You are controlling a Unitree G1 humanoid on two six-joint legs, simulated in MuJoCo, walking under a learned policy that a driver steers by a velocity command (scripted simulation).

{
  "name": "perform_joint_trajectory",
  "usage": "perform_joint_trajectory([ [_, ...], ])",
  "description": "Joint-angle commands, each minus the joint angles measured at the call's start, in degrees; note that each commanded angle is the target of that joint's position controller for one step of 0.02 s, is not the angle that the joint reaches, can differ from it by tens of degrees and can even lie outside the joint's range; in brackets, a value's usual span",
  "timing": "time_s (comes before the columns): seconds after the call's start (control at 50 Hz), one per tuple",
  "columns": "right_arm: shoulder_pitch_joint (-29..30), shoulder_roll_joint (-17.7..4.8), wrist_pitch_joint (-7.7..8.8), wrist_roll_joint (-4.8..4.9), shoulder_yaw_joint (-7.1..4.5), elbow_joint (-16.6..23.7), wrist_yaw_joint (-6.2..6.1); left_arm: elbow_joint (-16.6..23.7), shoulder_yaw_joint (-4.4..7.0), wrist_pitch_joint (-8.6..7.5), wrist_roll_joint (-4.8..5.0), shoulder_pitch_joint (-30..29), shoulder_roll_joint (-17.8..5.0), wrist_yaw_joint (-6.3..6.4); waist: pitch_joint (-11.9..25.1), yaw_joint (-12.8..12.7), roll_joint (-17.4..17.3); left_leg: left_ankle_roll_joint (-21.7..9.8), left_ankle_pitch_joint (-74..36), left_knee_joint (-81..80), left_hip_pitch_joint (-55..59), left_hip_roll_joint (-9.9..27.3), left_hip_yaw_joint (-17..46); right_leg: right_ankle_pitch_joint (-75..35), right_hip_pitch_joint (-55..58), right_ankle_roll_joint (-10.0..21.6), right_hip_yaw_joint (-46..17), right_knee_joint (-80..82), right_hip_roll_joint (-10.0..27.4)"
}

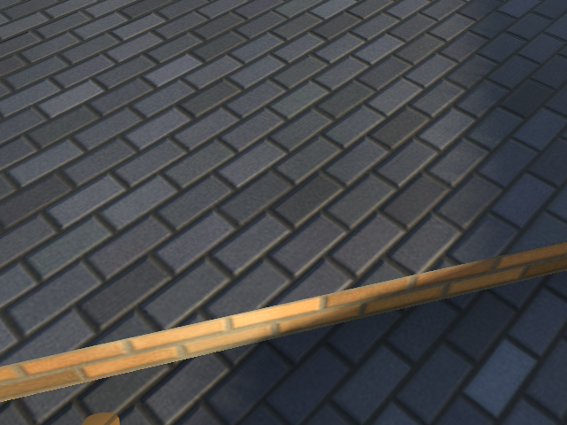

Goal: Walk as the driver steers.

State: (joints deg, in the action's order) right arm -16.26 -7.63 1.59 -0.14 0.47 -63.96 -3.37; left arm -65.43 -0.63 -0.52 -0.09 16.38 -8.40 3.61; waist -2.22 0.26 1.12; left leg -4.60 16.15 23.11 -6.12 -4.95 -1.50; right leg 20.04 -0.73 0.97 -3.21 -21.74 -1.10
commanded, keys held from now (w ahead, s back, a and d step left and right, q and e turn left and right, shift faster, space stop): no key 1.00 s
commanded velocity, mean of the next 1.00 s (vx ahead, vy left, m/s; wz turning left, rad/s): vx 0.01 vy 0.00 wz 0.00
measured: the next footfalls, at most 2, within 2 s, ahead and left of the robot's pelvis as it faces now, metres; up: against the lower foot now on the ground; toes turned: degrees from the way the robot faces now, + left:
left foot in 1.80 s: +0.35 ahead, +0.03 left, +0.00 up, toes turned +4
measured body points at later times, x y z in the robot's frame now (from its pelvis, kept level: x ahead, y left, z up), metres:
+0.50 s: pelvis -0.03 +0.00 +0.00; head -0.02 +0.00 +0.45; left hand -0.07 +0.21 -0.16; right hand -0.04 -0.23 -0.16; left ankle -0.04 +0.07 -0.74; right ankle -0.09 -0.11 -0.74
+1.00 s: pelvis -0.04 -0.01 +0.00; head -0.04 +0.00 +0.45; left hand -0.09 +0.20 -0.16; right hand -0.07 -0.22 -0.16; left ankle -0.04 +0.07 -0.74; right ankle -0.09 -0.11 -0.74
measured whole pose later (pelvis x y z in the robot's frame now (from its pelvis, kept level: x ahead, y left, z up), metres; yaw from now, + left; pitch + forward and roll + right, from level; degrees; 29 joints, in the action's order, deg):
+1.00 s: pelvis -0.04 -0.01 +0.00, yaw +1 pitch -1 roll +0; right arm -18.7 -7.1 0.7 -0.3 0.7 -66.3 -2.5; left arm -67.1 -1.5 -0.8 -0.6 20.5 -6.7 2.9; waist -1.9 0.3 0.6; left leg -3.7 11.6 21.8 -8.9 -3.9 -0.7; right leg 16.1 -3.8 1.4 -2.0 -21.3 -1.8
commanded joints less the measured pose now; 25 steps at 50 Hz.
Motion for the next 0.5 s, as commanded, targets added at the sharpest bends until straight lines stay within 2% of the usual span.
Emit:
perform_joint_trajectory([
  [0.02,-4.9,-5.1,-0.04,-0.05,-0.94,-0.1,-0.10,-0.8,0.50,0.24,-0.10,6.5,-3.8,0.19,-0.2,-0.5,-0.6,-0.4,-34.7,-1.1,4.0,10.4,7.7,-25.3,-2.8,1.3,-2.3,0.8,5.8],
  [0.22,-4.0,-5.1,-0.57,-0.15,-1.08,-0.8,0.18,-1.1,0.33,0.21,-0.32,5.0,-4.0,0.01,-1.7,-0.2,-0.7,-0.1,-25.7,-3.3,2.9,9.9,7.8,-20.9,-4.1,1.6,-2.8,2.9,6.1],
  [0.5,-4.6,-4.7,-1.02,-0.14,-0.80,-1.7,0.53,-1.9,-0.23,-0.01,-0.54,6.8,-3.1,-0.29,-3.4,0.1,-0.5,0.1,-15.6,-5.0,0.3,9.5,8.1,-14.7,-6.7,2.0,-3.3,4.3,5.8],
])
Keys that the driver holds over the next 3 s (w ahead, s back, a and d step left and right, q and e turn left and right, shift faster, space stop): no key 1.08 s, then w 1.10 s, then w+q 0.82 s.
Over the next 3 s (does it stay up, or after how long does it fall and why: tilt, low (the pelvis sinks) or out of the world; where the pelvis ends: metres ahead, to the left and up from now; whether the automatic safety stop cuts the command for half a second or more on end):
stays up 0.78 0.06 0.09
